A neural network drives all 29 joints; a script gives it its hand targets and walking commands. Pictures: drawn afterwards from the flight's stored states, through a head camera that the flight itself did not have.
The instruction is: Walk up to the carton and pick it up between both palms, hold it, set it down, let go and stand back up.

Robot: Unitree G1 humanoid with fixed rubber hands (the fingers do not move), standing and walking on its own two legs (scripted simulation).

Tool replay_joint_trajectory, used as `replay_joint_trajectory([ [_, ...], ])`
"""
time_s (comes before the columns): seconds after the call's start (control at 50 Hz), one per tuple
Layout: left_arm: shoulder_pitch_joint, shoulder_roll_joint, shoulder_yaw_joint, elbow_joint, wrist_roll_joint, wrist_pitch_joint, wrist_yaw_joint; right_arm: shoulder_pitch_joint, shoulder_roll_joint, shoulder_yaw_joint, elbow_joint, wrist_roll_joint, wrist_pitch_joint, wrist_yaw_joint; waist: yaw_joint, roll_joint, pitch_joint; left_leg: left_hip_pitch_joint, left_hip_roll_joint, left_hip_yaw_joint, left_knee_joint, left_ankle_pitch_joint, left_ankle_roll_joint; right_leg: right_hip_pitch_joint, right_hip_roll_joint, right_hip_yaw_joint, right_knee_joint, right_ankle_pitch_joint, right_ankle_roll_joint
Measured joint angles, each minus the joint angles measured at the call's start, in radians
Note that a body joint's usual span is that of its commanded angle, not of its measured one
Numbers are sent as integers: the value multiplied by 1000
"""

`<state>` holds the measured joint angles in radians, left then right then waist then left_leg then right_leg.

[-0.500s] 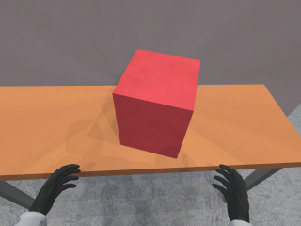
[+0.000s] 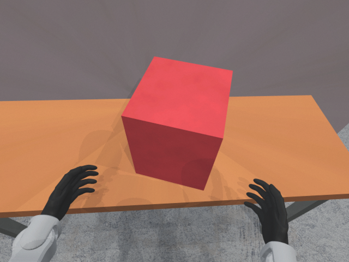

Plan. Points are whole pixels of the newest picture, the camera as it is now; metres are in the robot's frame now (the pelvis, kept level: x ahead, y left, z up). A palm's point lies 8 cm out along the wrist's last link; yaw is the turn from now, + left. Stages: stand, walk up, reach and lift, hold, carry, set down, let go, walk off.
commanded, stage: reach and lift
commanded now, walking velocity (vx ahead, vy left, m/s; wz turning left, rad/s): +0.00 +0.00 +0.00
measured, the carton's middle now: (180, 126) +0.45 +0.00 +0.03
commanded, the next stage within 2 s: none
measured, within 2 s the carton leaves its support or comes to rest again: neither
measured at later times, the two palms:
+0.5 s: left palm (56, 157) +0.31 +0.25 +0.10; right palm (270, 188) +0.26 -0.17 +0.08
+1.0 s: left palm (60, 123) +0.37 +0.25 +0.14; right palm (264, 149) +0.33 -0.17 +0.11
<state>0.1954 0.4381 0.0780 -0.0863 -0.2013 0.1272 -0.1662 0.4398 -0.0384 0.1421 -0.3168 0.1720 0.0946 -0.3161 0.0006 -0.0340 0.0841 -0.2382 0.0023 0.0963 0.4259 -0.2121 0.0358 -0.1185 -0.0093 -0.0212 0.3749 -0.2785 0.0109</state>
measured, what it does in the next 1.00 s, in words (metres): stands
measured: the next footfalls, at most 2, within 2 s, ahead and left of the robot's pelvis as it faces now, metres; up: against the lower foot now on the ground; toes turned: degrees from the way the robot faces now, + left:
none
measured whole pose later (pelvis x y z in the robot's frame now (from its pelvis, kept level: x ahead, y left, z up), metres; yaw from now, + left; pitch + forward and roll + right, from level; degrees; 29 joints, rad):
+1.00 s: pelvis -0.03 +0.01 +0.00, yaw +0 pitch -1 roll -1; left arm -0.66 0.44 0.08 0.52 -0.20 0.38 -0.15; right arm -0.44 -0.06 -0.10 0.25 0.17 0.38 -0.34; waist 0.00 -0.03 0.06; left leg -0.24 0.00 0.10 0.43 -0.18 0.05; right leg -0.12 -0.01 -0.02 0.37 -0.24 0.02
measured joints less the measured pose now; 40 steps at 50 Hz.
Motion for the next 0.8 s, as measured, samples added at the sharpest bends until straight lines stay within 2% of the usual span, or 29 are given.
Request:
replay_joint_trajectory([
  [0.12, -61, 0, 2, -5, 0, 29, -2, -75, -5, -4, 23, 0, 0, 0, 0, 5, 0, 0, 0, 0, 0, 4, 0, 0, 0, 0, 0, 5, 0],
  [0.2, -141, 0, 2, 24, 0, 69, -3, -150, -14, -30, 55, 1, 33, -1, 0, 5, 0, 0, 1, 0, 0, 11, 0, 0, 0, 0, 0, 12, 0],
  [0.38, -376, 0, 2, 178, 0, 166, 4, -356, -25, -112, 146, 1, 163, -2, 0, 5, 0, 0, 1, 0, 0, 29, 10, 0, 0, 0, 0, 31, 3],
  [0.52, -560, 0, 2, 320, 0, 214, 14, -528, -25, -163, 266, 1, 242, -2, 0, 5, 0, 0, 1, 0, 0, 39, 15, 0, 0, 0, 0, 42, 5],
  [0.68, -721, 0, 2, 463, 0, 236, 20, -693, -25, -227, 395, 0, 281, -1, 0, 5, 0, 0, 1, 0, 0, 40, 16, 0, 0, 0, 0, 43, 5],
  [0.8, -787, 0, 2, 526, 0, 240, 20, -777, -25, -237, 463, 0, 284, -4, 0, 5, -11, 0, 0, 0, 0, 36, 16, 0, 1, 0, 0, 39, 5],
])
